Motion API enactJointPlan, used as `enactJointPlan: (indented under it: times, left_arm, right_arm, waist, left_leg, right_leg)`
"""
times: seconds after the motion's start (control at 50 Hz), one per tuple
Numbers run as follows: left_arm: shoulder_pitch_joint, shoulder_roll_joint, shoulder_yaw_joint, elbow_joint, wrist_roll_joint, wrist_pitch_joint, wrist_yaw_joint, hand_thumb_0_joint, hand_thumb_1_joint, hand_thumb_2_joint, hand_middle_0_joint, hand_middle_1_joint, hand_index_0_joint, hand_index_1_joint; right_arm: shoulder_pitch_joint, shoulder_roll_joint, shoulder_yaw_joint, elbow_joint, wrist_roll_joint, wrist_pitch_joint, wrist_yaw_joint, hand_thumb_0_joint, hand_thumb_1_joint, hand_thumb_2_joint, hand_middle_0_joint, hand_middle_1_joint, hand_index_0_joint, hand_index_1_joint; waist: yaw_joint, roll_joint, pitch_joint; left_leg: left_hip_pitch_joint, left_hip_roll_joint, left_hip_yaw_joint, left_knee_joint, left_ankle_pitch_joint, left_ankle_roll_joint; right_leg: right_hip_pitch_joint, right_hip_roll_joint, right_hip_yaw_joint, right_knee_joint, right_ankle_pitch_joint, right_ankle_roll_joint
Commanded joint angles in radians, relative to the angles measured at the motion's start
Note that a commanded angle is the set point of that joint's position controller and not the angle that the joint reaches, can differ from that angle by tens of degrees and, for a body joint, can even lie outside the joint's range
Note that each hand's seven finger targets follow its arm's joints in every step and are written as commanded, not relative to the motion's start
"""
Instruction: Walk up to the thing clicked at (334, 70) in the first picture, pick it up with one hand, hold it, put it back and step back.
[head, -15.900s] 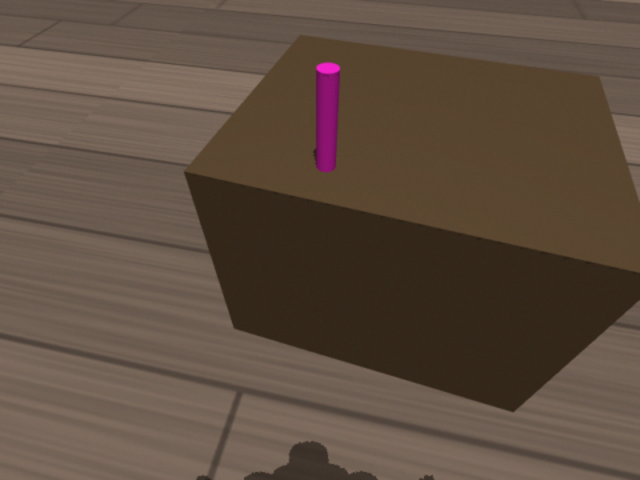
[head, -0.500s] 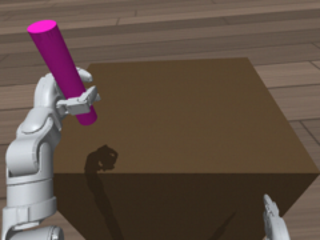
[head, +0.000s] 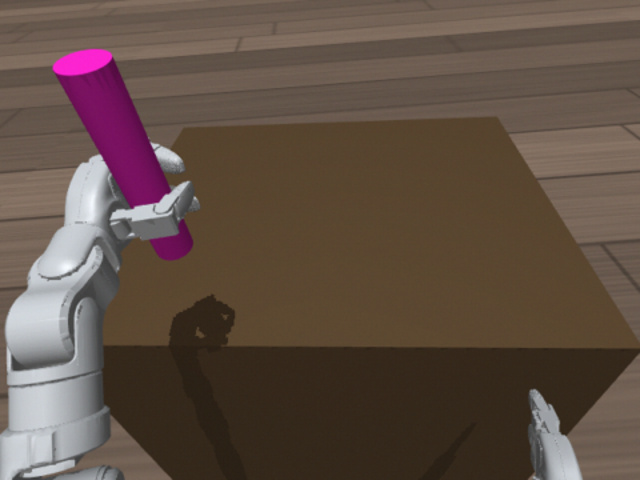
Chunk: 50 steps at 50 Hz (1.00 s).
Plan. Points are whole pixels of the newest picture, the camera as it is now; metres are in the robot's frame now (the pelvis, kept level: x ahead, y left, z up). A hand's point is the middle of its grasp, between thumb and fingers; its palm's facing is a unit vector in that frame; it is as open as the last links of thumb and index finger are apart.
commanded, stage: hold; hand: left
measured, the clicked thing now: (138, 174) +0.33 +0.18 +0.27
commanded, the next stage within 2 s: crouch in 1.64 s
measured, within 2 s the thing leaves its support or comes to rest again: neither
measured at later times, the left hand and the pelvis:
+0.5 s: hand (161, 202) +0.33 +0.17 +0.24, palm faces +0.08 -1.00 -0.02, open 5.3 cm; pelvis +0.00 +0.00 +0.00, yaw +0 degrees
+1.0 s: hand (169, 207) +0.33 +0.16 +0.23, palm faces +0.07 -1.00 -0.01, open 5.3 cm; pelvis +0.00 +0.00 +0.00, yaw +0 degrees
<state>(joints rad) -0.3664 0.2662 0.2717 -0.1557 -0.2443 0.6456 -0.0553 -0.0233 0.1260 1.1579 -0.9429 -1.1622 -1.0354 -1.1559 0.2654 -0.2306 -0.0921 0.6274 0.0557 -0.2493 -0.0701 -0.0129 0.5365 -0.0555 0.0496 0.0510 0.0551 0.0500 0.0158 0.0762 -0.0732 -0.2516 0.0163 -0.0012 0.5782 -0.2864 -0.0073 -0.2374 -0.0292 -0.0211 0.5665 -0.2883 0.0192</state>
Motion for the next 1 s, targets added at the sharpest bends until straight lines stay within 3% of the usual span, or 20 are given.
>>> enactJointPlan:
  times: [0.0, 0.1, 0.16, 0.3, 0.36, 0.42, 0.48, 0.52, 0.6, 0.62, 0.66, 0.68, 0.72, 0.76, 0.8, 0.82, 0.88, 0.92, 0.94, 0.98]
  left_arm:
    - [-0.484, 0.204, 0.083, -0.268, -0.015, -0.088, 0.0, 0.0, 0.495, 1.273, -1.318, -1.403, -1.335, -1.401]
    - [-0.457, 0.181, 0.064, -0.205, -0.01, -0.09, 0.002, 0.0, 0.491, 1.278, -1.321, -1.412, -1.34, -1.409]
    - [-0.471, 0.204, 0.079, -0.261, -0.01, -0.103, 0.004, 0.0, 0.505, 1.285, -1.318, -1.417, -1.338, -1.412]
    - [-0.482, 0.226, 0.103, -0.278, -0.013, -0.108, 0.006, 0.0, 0.509, 1.29, -1.328, -1.42, -1.347, -1.417]
    - [-0.439, 0.167, 0.061, -0.206, -0.016, -0.093, -0.001, 0.0, 0.525, 1.301, -1.337, -1.428, -1.353, -1.427]
    - [-0.456, 0.218, 0.09, -0.256, -0.011, -0.104, -0.004, 0.0, 0.522, 1.307, -1.348, -1.441, -1.369, -1.437]
    - [-0.402, 0.147, 0.042, -0.211, -0.013, -0.092, -0.007, 0.0, 0.522, 1.31, -1.325, -1.429, -1.343, -1.427]
    - [-0.454, 0.215, 0.093, -0.283, -0.013, -0.109, -0.005, 0.0, 0.555, 1.3, -1.328, -1.416, -1.345, -1.413]
    - [-0.458, 0.218, 0.087, -0.354, -0.009, -0.114, 0.002, 0.0, 0.535, 1.311, -1.319, -1.426, -1.337, -1.423]
    - [-0.449, 0.232, 0.111, -0.327, -0.012, -0.112, 0.005, 0.0, 0.541, 1.304, -1.322, -1.425, -1.343, -1.419]
    - [-0.42, 0.177, 0.069, -0.284, -0.015, -0.104, -0.001, 0.0, 0.56, 1.335, -1.322, -1.439, -1.342, -1.436]
    - [-0.444, 0.206, 0.098, -0.301, -0.018, -0.11, 0.001, 0.0, 0.563, 1.328, -1.333, -1.439, -1.351, -1.436]
    - [-0.429, 0.182, 0.065, -0.294, -0.014, -0.103, -0.007, 0.0, 0.534, 1.331, -1.333, -1.444, -1.351, -1.442]
    - [-0.407, 0.186, 0.085, -0.275, -0.023, -0.099, -0.01, 0.0, 0.534, 1.342, -1.343, -1.459, -1.361, -1.456]
    - [-0.399, 0.163, 0.058, -0.213, -0.016, -0.085, -0.013, 0.0, 0.545, 1.339, -1.343, -1.45, -1.36, -1.449]
    - [-0.423, 0.177, 0.065, -0.256, -0.016, -0.089, -0.011, 0.0, 0.537, 1.336, -1.345, -1.452, -1.362, -1.451]
    - [-0.457, 0.206, 0.086, -0.268, -0.012, -0.099, -0.004, 0.0, 0.509, 1.322, -1.333, -1.442, -1.351, -1.44]
    - [-0.453, 0.185, 0.069, -0.283, -0.011, -0.104, 0.002, 0.0, 0.532, 1.334, -1.33, -1.444, -1.348, -1.442]
    - [-0.442, 0.189, 0.085, -0.215, -0.013, -0.1, 0.002, 0.0, 0.537, 1.326, -1.33, -1.439, -1.347, -1.437]
    - [-0.471, 0.221, 0.102, -0.277, -0.011, -0.117, 0.005, 0.0, 0.538, 1.323, -1.332, -1.438, -1.349, -1.437]
  right_arm:
    - [-0.159, -0.122, -0.044, -0.154, -0.002, -0.065, -0.004, 0.0, 0.549, -0.051, 0.05, 0.051, 0.05, 0.051]
    - [-0.132, -0.123, -0.048, -0.159, 0.0, -0.066, -0.01, 0.0, 0.552, -0.05, 0.05, 0.051, 0.05, 0.051]
    - [-0.142, -0.108, -0.035, -0.164, 0.0, -0.07, -0.007, 0.0, 0.551, -0.051, 0.05, 0.05, 0.05, 0.05]
    - [-0.141, -0.107, -0.034, -0.158, -0.003, -0.076, -0.01, 0.0, 0.546, -0.053, 0.05, 0.05, 0.05, 0.05]
    - [-0.176, -0.103, -0.021, -0.168, -0.002, -0.078, -0.01, 0.0, 0.547, -0.053, 0.05, 0.05, 0.05, 0.05]
    - [-0.148, -0.121, -0.04, -0.151, -0.003, -0.075, -0.012, 0.0, 0.549, -0.052, 0.05, 0.05, 0.05, 0.051]
    - [-0.164, -0.114, -0.03, -0.16, -0.003, -0.076, -0.009, 0.0, 0.547, -0.053, 0.05, 0.051, 0.05, 0.051]
    - [-0.156, -0.128, -0.046, -0.155, -0.005, -0.078, -0.011, 0.0, 0.551, -0.052, 0.05, 0.051, 0.05, 0.051]
    - [-0.136, -0.11, -0.038, -0.149, -0.006, -0.079, -0.013, 0.0, 0.55, -0.053, 0.05, 0.051, 0.05, 0.051]
    - [-0.116, -0.12, -0.048, -0.134, -0.008, -0.08, -0.016, 0.0, 0.548, -0.053, 0.05, 0.051, 0.05, 0.051]
    - [-0.147, -0.104, -0.033, -0.15, -0.008, -0.086, -0.015, 0.0, 0.557, -0.052, 0.05, 0.05, 0.05, 0.051]
    - [-0.154, -0.133, -0.055, -0.153, -0.01, -0.088, -0.019, 0.0, 0.551, -0.053, 0.049, 0.051, 0.05, 0.051]
    - [-0.137, -0.093, -0.019, -0.149, -0.008, -0.084, -0.014, 0.0, 0.548, -0.054, 0.049, 0.05, 0.05, 0.05]
    - [-0.143, -0.104, -0.032, -0.134, -0.006, -0.087, -0.015, 0.0, 0.549, -0.053, 0.05, 0.051, 0.05, 0.051]
    - [-0.153, -0.107, -0.024, -0.165, -0.006, -0.088, -0.014, 0.0, 0.546, -0.054, 0.05, 0.051, 0.05, 0.051]
    - [-0.157, -0.096, -0.015, -0.148, -0.006, -0.085, -0.013, 0.0, 0.549, -0.053, 0.05, 0.05, 0.05, 0.051]
    - [-0.149, -0.111, -0.032, -0.153, -0.006, -0.085, -0.013, 0.0, 0.549, -0.053, 0.05, 0.051, 0.05, 0.051]
    - [-0.15, -0.107, -0.033, -0.148, -0.006, -0.084, -0.013, 0.0, 0.553, -0.053, 0.05, 0.051, 0.05, 0.051]
    - [-0.134, -0.116, -0.038, -0.133, -0.009, -0.084, -0.016, 0.0, 0.544, -0.055, 0.049, 0.051, 0.05, 0.051]
    - [-0.144, -0.108, -0.036, -0.147, -0.008, -0.087, -0.015, 0.0, 0.544, -0.055, 0.05, 0.051, 0.05, 0.051]
  waist:
    - [0.001, -0.062, -0.186]
    - [-0.016, -0.079, -0.18]
    - [0.006, -0.05, -0.178]
    - [0.0, -0.053, -0.192]
    - [0.008, -0.066, -0.158]
    - [0.005, -0.052, -0.204]
    - [0.002, -0.059, -0.161]
    - [0.002, -0.058, -0.191]
    - [-0.002, -0.032, -0.221]
    - [-0.009, -0.045, -0.196]
    - [-0.004, -0.045, -0.165]
    - [-0.003, -0.059, -0.189]
    - [-0.001, -0.041, -0.182]
    - [0.003, -0.052, -0.168]
    - [-0.012, -0.063, -0.168]
    - [0.003, -0.053, -0.161]
    - [-0.003, -0.057, -0.189]
    - [0.0, -0.059, -0.174]
    - [-0.013, -0.081, -0.169]
    - [0.001, -0.066, -0.213]
  left_leg:
    - [0.099, -0.028, 0.003, -0.083, 0.159, 0.022]
    - [0.106, -0.031, 0.009, -0.081, 0.14, 0.025]
    - [0.096, -0.031, 0.007, -0.085, 0.144, 0.022]
    - [0.104, -0.028, 0.007, -0.078, 0.146, 0.022]
    - [0.077, -0.025, -0.001, -0.092, 0.117, 0.02]
    - [0.102, -0.028, 0.006, -0.082, 0.145, 0.023]
    - [0.095, -0.021, -0.002, -0.093, 0.144, 0.016]
    - [0.107, -0.02, -0.003, -0.088, 0.141, 0.018]
    - [0.123, -0.029, 0.009, -0.076, 0.173, 0.02]
    - [0.12, -0.023, 0.005, -0.079, 0.169, 0.019]
    - [0.102, -0.024, 0.004, -0.086, 0.147, 0.016]
    - [0.11, -0.021, 0.0, -0.085, 0.148, 0.016]
    - [0.107, -0.026, 0.005, -0.086, 0.155, 0.018]
    - [0.098, -0.025, 0.004, -0.081, 0.161, 0.019]
    - [0.102, -0.026, 0.007, -0.081, 0.162, 0.023]
    - [0.095, -0.027, 0.005, -0.084, 0.153, 0.022]
    - [0.107, -0.03, 0.009, -0.081, 0.159, 0.023]
    - [0.096, -0.03, 0.007, -0.086, 0.139, 0.021]
    - [0.101, -0.028, 0.007, -0.082, 0.132, 0.025]
    - [0.106, -0.033, 0.011, -0.075, 0.149, 0.026]
  right_leg:
    - [-0.009, 0.027, -0.036, -0.104, 0.148, -0.013]
    - [-0.026, 0.025, -0.033, -0.11, 0.132, -0.01]
    - [-0.017, 0.026, -0.036, -0.106, 0.132, -0.013]
    - [-0.015, 0.027, -0.035, -0.106, 0.132, -0.012]
    - [-0.015, 0.027, -0.037, -0.113, 0.11, -0.014]
    - [-0.006, 0.026, -0.034, -0.108, 0.129, -0.015]
    - [-0.023, 0.034, -0.039, -0.103, 0.128, -0.017]
    - [-0.012, 0.033, -0.04, -0.106, 0.125, -0.015]
    - [-0.007, 0.028, -0.034, -0.101, 0.158, -0.013]
    - [-0.016, 0.033, -0.037, -0.1, 0.15, -0.013]
    - [-0.022, 0.033, -0.037, -0.104, 0.129, -0.013]
    - [-0.016, 0.035, -0.037, -0.102, 0.13, -0.012]
    - [-0.016, 0.031, -0.035, -0.105, 0.139, -0.015]
    - [-0.015, 0.031, -0.036, -0.101, 0.143, -0.014]
    - [-0.013, 0.028, -0.033, -0.105, 0.154, -0.013]
    - [-0.017, 0.029, -0.035, -0.104, 0.144, -0.014]
    - [-0.012, 0.026, -0.033, -0.104, 0.151, -0.014]
    - [-0.018, 0.028, -0.036, -0.109, 0.128, -0.013]
    - [-0.022, 0.028, -0.034, -0.111, 0.126, -0.01]
    - [-0.002, 0.022, -0.03, -0.108, 0.144, -0.01]
